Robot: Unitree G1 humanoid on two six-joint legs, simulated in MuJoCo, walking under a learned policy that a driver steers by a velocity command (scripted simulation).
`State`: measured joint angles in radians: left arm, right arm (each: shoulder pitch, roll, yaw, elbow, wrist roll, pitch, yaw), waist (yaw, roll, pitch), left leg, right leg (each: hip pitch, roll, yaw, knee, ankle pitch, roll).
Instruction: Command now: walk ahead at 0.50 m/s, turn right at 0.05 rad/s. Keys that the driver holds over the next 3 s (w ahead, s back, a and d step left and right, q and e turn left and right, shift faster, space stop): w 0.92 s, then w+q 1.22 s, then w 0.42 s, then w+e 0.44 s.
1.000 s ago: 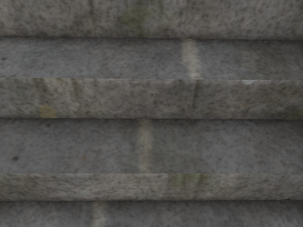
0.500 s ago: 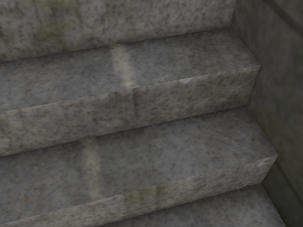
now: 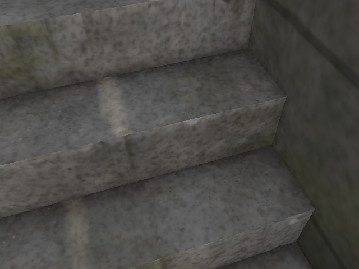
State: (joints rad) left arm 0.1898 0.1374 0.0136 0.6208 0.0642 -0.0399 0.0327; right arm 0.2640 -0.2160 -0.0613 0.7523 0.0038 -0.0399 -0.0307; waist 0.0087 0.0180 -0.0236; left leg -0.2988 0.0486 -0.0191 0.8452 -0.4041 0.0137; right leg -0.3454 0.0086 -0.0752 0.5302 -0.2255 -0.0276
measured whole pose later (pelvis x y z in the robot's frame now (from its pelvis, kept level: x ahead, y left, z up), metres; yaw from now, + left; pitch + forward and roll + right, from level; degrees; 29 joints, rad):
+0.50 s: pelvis +0.11 +0.04 +0.07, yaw +3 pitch +2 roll +3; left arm 0.39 0.17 0.04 0.85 -0.01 -0.06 0.01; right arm -0.02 -0.09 0.04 0.54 -0.04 0.06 -0.05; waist 0.06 0.00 0.04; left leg -0.81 -0.04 0.13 1.40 -0.65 0.11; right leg -0.23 -0.10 -0.01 0.63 0.08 -0.11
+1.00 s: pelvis +0.34 +0.01 +0.22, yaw +2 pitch +9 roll -3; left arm -0.06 0.11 -0.09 0.67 0.02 0.09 -0.08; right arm 0.57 -0.13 0.01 1.09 -0.07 -0.05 0.12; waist -0.03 0.05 -0.13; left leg -0.02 0.10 0.03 0.21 -0.30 0.04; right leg -1.23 -0.03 -0.10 1.50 -0.45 -0.14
